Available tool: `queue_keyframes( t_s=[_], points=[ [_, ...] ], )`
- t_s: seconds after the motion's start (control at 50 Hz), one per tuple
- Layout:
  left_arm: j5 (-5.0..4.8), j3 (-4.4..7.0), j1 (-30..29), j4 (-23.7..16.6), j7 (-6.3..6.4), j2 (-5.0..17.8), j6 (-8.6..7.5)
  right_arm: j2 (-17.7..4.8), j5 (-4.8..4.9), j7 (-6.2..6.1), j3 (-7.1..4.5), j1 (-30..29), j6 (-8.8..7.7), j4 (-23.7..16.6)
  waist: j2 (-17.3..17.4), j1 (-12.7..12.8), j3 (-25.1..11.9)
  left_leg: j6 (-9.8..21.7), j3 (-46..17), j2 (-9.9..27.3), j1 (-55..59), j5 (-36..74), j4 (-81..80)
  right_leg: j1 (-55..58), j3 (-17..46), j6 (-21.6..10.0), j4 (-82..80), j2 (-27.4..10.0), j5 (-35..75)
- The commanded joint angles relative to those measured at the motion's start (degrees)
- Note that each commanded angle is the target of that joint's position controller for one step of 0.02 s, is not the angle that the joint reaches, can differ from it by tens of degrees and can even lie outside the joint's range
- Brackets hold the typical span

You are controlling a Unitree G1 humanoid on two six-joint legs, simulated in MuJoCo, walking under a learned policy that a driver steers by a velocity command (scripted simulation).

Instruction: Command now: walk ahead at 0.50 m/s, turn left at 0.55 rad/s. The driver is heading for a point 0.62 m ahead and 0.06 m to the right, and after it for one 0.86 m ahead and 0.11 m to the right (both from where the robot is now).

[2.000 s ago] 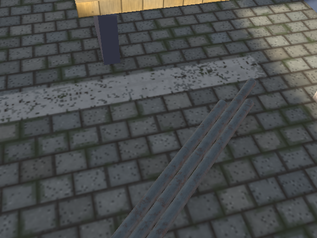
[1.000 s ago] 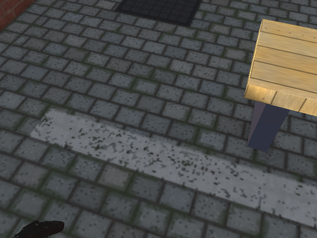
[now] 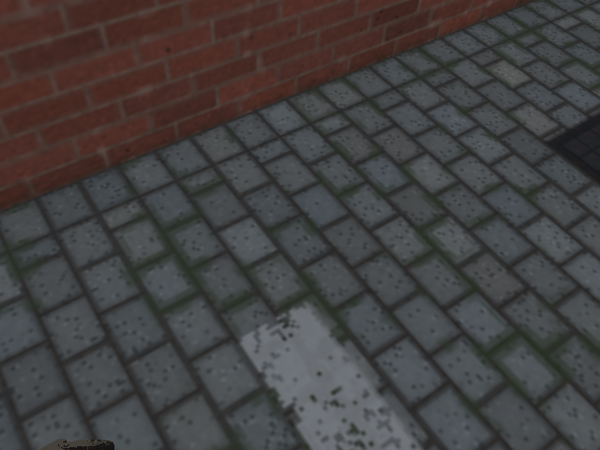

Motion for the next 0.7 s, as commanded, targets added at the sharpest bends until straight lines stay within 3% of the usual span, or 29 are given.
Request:
queue_keyframes(
  t_s=[0.02,0.08,0.14,0.18,0.2,0.22,0.24,0.26,0.28,0.3,0.32,0.34,0.36,0.4,0.46,0.52,0.58,0.64,0.68,0.7],
  points=[
    [-0.41,0.19,-5.1,-4.2,-0.46,2.4,-0.61,-10.6,0.45,-1.01,-3.09,-1.3,-0.93,-3.0,6.1,0.3,-1.4,8.1,-9.2,11.4,-3.0,9.8,-6.7,5.5,-1.1,0.5,-11.0,2.8,9.9],
    [-0.99,0.12,-8.1,-5.1,-1.31,3.1,-1.24,-9.9,0.7,-0.88,-2.83,1.7,-1.08,-0.6,6.4,-1.4,-0.5,7.5,-11.1,13.3,-0.9,7.1,-5.3,7.8,-0.7,-0.8,-15.4,3.2,13.0],
    [-0.89,0.63,-8.1,-5.7,-1.8,4.6,-1.73,-9.5,0.56,-0.88,-2.74,3.0,-0.72,0.9,7.7,-1.2,0.2,6.7,-14.2,15.5,4.5,9.1,-1.7,8.3,-0.7,-3.2,-18.2,3.4,7.2],
    [-0.81,1.2,-4.0,-4.9,-1.65,5.5,-2.05,-9.6,0.41,-0.77,-2.78,2.4,-0.16,1.4,9.1,1.0,-0.6,5.5,-14.6,15.3,6.5,17.0,2.3,13.4,-2.9,-5.5,-20.4,4.6,2.9],
    [-0.39,2.05,1.6,-3.4,-1.31,6.9,-2.28,-8.4,0.28,-0.69,-2.3,2.0,-0.04,1.2,8.4,3.7,-4.2,4.1,-12.6,12.4,6.1,24.3,8.8,21.8,-3.4,-7.3,-21.7,4.8,3.6],
    [0.33,2.8,10.4,-2.4,-1.07,9.6,-2.48,-6.5,-0.4,-0.66,-1.35,1.5,-0.08,0.1,4.7,7.5,-12.4,2.0,-9.5,9.3,-0.3,19.7,22.8,36.7,3.9,-11.0,-19.2,-2.7,6.2],
    [0.46,4.35,18.1,-0.3,-0.98,14.3,-1.82,-2.9,0.82,-0.55,-0.21,9.9,-0.78,0.4,-11.0,6.5,-21.4,-3.2,-3.1,0.5,-21.0,-3.6,44.2,58.7,27.6,-21.1,-21.8,-14.8,-3.7],
    [-1.73,3.38,19.9,1.0,-1.55,10.0,-1.48,-5.7,1.11,-0.6,-0.37,8.9,-1.32,0.7,-12.7,7.5,-20.0,-3.9,-5.3,0.5,-30.7,-21.0,52.2,59.4,40.8,-22.0,-29.8,-17.9,-18.9],
    [-2.04,2.4,16.4,0.4,-1.34,6.9,-1.24,-9.5,1.64,-0.52,-1.48,2.0,-1.53,-0.2,-6.1,8.4,-10.6,-3.6,-5.6,3.6,-34.6,-17.0,54.8,52.0,34.3,-19.2,-31.3,-16.0,-23.4],
    [-1.19,1.83,12.9,-0.4,-1.09,5.9,-0.77,-9.2,1.18,-0.54,-1.27,-2.7,-1.66,-1.4,-2.0,7.4,-6.0,-3.4,-2.8,6.3,-33.8,-12.8,53.3,44.5,27.2,-17.3,-32.1,-13.6,-19.7],
    [-0.74,1.31,10.7,-0.4,-1.04,4.7,-0.53,-8.4,0.27,-0.37,-1.22,-5.3,-1.88,-2.2,-0.8,6.1,-1.8,-3.6,-1.4,8.2,-32.9,-9.7,49.3,37.8,22.4,-17.1,-33.9,-11.3,-14.3],
    [-0.22,0.83,9.6,-0.4,-0.91,3.6,-0.71,-7.7,-0.17,-0.27,-1.37,-5.1,-1.88,-2.0,-2.1,4.4,-1.2,-3.6,-1.1,10.0,-29.9,-7.2,46.1,34.1,18.8,-16.3,-35.0,-9.4,-9.7],
    [-0.13,0.66,9.2,-0.4,-0.89,3.2,-0.82,-6.6,-0.01,-0.12,-1.19,-3.9,-1.77,-1.5,-3.3,3.6,-1.3,-3.8,-0.5,10.5,-27.5,-6.0,44.1,32.0,16.2,-16.0,-36.1,-7.9,-6.2],
    [-0.82,0.83,10.1,0.4,-0.79,4.1,-1.15,-4.7,-0.09,-0.05,-0.7,-3.6,-1.54,-1.2,-3.9,3.1,-1.6,-4.6,1.1,11.1,-26.8,-4.8,40.2,30.5,12.2,-16.9,-37.5,-7.3,0.4],
    [-1.28,1.43,11.7,1.6,-0.35,6.5,-0.96,-3.3,-0.57,0.05,0.1,-9.0,-1.86,-2.8,-2.4,4.3,-0.8,-5.7,2.4,11.7,-27.8,2.7,29.9,30.4,7.4,-17.0,-39.2,-7.0,6.8],
    [-1.77,1.49,13.8,2.7,-0.08,7.3,-0.39,-2.3,-0.22,0.75,0.62,-14.7,-2.39,-3.7,-2.2,6.3,0.0,-5.9,3.9,10.4,-24.4,12.0,19.0,30.0,2.8,-15.2,-39.2,-5.2,8.1],
    [-2.17,1.5,17.4,4.5,-0.02,7.9,0.24,-2.7,0.4,1.6,0.63,-19.5,-2.72,-5.0,-2.2,8.0,1.0,-5.7,4.6,9.0,-22.2,15.3,13.5,32.1,2.4,-14.7,-38.4,-6.5,7.4],
    [-2.35,1.72,18.8,5.7,0.25,8.7,1.26,-3.8,0.58,2.42,0.28,-22.0,-3.06,-6.2,-2.7,7.5,1.8,-3.9,4.4,8.2,-22.2,11.1,9.7,37.3,3.4,-13.6,-35.9,-9.1,9.6],
    [-2.4,2.03,17.9,5.9,0.57,9.8,1.9,-5.5,0.35,2.55,-0.47,-18.5,-3.22,-5.5,-3.3,4.6,-0.1,-2.1,5.7,6.7,-15.9,7.7,7.4,39.1,2.7,-12.3,-31.0,-9.3,19.0],
    [-2.46,1.86,17.2,5.8,0.72,9.5,2.14,-7.3,0.0,2.27,-1.52,-12.2,-3.17,-3.6,-2.6,1.1,-3.9,-0.6,7.1,5.3,-6.7,7.9,5.7,38.0,0.4,-11.0,-23.6,-7.2,27.1]
  ],
)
